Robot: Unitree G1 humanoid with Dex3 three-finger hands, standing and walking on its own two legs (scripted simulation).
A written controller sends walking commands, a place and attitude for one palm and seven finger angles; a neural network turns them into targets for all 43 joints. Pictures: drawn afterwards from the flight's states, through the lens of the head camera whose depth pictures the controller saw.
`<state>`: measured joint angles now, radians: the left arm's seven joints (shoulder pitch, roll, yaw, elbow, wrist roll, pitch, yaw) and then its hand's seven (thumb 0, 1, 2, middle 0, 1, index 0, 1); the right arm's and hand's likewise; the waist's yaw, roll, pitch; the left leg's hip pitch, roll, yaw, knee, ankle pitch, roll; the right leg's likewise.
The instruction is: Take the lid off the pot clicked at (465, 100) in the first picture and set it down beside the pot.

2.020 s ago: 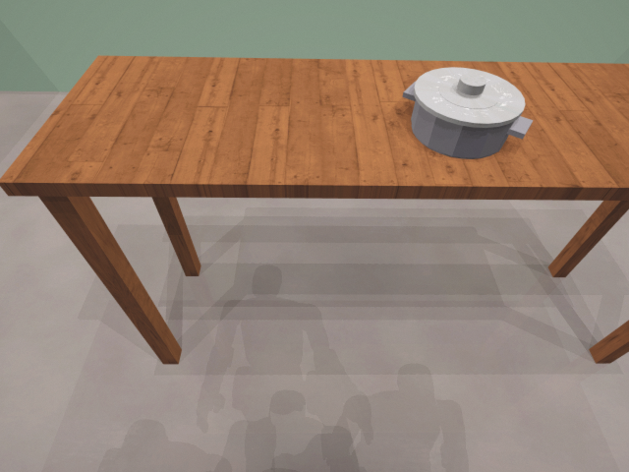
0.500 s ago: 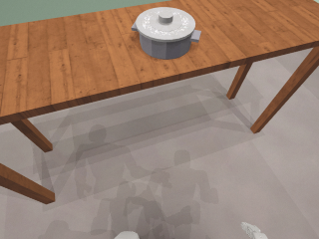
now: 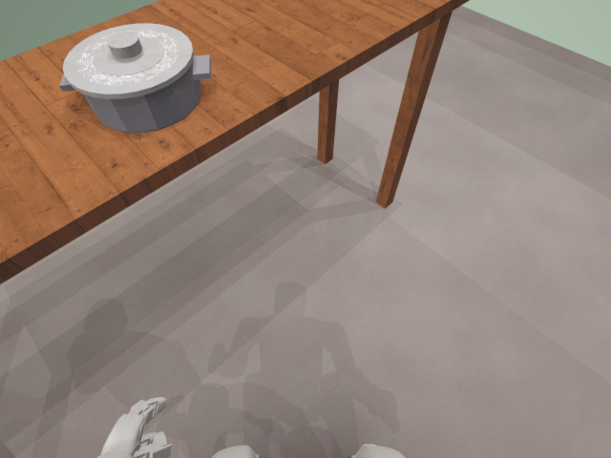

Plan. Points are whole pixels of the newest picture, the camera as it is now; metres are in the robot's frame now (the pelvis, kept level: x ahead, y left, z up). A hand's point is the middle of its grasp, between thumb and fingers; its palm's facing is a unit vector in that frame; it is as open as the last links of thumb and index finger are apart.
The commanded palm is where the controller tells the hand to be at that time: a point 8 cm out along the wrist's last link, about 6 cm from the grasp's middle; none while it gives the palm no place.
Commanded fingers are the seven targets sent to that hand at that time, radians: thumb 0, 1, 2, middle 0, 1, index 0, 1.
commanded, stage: walk to a spot facing it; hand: left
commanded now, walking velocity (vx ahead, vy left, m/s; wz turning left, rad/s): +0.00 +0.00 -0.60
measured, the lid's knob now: (125, 45) +0.64 +0.29 +0.16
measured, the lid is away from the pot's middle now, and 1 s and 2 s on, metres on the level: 0.00 0.00 0.00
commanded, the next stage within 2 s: none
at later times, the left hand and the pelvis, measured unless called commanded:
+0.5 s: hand (175, 429) +0.17 +0.20 -0.15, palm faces -0.26 -0.95 -0.19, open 7.4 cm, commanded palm none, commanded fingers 0.00 0.90 0.90 -0.20 -0.30 -0.20 -0.30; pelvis +0.02 +0.03 +0.02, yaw -18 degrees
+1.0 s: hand (226, 413) +0.19 +0.13 -0.16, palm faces -0.54 -0.82 -0.21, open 7.4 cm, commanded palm none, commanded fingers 0.00 0.90 0.90 -0.20 -0.30 -0.20 -0.30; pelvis +0.02 +0.01 +0.01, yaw -36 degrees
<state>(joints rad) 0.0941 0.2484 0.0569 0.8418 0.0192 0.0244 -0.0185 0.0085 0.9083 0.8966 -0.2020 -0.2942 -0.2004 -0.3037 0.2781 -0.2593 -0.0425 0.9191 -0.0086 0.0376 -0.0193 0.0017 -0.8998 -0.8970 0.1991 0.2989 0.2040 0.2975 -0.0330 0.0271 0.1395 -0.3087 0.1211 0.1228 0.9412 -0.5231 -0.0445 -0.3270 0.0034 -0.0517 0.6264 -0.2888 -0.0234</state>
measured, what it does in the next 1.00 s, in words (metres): steps on the spot, turning right: left foot, then right foot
